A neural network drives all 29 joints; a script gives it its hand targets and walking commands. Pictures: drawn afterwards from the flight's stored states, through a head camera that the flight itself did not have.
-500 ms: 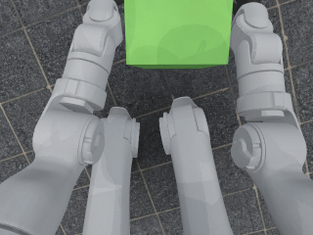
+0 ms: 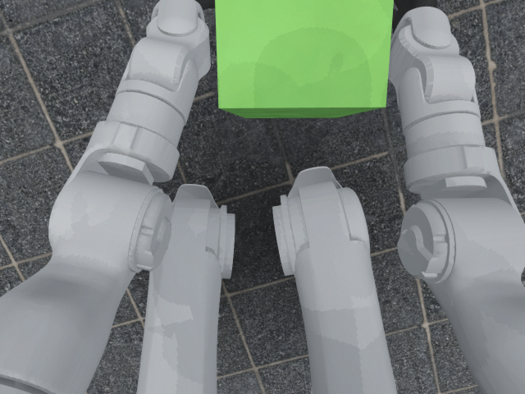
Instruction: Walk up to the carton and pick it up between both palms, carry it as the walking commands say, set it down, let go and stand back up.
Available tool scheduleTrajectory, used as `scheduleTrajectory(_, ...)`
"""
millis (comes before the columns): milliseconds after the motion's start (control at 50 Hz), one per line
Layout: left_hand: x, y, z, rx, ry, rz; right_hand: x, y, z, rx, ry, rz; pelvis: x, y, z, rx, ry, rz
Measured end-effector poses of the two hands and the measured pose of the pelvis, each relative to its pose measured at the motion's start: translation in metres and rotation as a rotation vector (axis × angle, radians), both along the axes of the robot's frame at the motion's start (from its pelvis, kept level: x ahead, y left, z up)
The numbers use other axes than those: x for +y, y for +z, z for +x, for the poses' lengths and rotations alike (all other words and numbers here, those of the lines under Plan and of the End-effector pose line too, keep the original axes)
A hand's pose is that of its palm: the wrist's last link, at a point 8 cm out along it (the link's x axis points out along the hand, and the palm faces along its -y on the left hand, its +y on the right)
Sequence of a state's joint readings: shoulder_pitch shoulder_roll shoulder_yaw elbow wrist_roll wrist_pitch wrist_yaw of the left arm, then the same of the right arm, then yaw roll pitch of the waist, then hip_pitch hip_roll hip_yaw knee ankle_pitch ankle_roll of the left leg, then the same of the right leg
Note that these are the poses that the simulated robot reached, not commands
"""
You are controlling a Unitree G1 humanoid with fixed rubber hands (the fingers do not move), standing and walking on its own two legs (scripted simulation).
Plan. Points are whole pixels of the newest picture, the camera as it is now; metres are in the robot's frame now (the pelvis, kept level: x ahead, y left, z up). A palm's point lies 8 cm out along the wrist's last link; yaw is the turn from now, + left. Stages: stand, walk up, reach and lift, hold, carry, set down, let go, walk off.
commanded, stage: set down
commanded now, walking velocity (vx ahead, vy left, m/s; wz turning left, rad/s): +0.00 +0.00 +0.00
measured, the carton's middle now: out of the picture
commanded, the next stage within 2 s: none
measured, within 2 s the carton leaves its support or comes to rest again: rests again in 0.28 s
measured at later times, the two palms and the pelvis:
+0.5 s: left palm (180, 6) +0.54 +0.03 -0.18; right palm (403, 21) +0.49 -0.23 -0.18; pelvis +0.00 +0.01 -0.01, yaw +1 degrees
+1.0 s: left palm (181, 9) +0.54 +0.03 -0.19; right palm (402, 23) +0.49 -0.23 -0.19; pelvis +0.00 +0.01 -0.02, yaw +1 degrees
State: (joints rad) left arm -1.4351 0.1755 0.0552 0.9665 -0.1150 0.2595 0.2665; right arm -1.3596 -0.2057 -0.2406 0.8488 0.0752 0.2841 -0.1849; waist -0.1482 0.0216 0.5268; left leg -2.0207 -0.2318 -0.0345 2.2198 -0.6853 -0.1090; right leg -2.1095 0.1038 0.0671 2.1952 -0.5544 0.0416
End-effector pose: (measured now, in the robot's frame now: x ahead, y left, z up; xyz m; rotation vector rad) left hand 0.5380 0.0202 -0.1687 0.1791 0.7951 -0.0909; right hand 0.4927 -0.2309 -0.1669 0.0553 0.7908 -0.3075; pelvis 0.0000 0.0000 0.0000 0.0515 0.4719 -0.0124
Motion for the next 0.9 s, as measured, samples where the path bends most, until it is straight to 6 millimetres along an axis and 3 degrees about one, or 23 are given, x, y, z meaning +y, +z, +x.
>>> scheduleTrajectory(320, 0.005, -0.006, -0.001, 0.010, 0.001, 0.008, 0.007, -0.013, -0.006, 0.016, 0.008, 0.002, 0.006, -0.008, -0.001, -0.003, 0.021, -0.024)
scheduleTrajectory(900, 0.006, -0.015, -0.001, 0.012, -0.022, -0.034, 0.004, -0.020, -0.005, 0.032, 0.056, 0.003, 0.008, -0.019, -0.004, -0.008, 0.040, -0.045)
